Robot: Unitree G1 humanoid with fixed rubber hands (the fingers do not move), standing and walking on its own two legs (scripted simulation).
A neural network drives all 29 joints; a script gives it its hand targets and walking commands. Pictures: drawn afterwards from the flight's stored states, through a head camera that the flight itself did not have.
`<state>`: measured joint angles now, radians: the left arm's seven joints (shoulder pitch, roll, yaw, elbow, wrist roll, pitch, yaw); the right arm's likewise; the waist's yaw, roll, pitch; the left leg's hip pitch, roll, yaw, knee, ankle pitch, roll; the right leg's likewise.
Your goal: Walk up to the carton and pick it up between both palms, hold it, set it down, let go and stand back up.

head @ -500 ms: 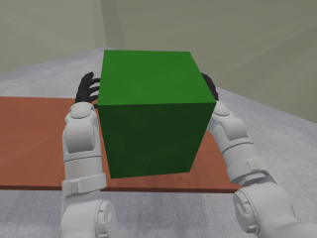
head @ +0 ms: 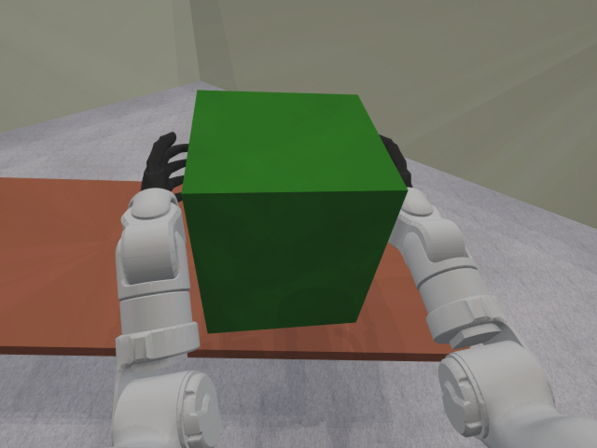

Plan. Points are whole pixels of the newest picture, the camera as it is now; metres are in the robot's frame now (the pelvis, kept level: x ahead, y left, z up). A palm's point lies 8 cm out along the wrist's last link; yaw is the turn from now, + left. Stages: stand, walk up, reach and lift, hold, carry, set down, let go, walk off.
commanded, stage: hold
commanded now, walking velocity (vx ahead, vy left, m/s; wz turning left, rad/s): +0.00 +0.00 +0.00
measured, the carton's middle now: (282, 214) +0.36 +0.02 +0.18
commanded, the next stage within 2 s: set down in 0.22 s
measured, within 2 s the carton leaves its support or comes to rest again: neither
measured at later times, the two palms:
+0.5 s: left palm (165, 192) +0.36 +0.16 +0.23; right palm (398, 196) +0.36 -0.14 +0.21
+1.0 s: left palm (173, 216) +0.37 +0.17 +0.17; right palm (385, 221) +0.37 -0.13 +0.15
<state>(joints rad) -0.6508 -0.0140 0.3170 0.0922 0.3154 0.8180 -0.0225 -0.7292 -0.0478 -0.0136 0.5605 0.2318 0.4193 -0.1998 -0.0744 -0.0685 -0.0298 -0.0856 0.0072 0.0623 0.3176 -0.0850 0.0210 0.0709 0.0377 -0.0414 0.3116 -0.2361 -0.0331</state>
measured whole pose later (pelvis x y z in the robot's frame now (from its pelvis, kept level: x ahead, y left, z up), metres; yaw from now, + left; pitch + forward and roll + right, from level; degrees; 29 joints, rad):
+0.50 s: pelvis +0.00 +0.00 +0.00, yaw +0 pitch -11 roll +0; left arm -0.66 -0.05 0.36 0.17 0.38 0.66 -0.07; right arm -0.70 -0.01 -0.07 0.62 0.11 0.27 -0.17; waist -0.07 -0.09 0.01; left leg -0.02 0.00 0.07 0.30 -0.09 0.02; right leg 0.14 0.03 -0.04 0.30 -0.24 -0.03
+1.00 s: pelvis +0.01 +0.00 +0.00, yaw +1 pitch -9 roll +0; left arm -0.62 -0.04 0.28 0.29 0.35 0.47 -0.02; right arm -0.61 0.03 -0.16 0.73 0.00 0.01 -0.14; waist -0.04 -0.13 0.05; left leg -0.06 -0.01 0.05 0.30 -0.09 0.02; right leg 0.11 0.03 -0.06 0.28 -0.24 -0.03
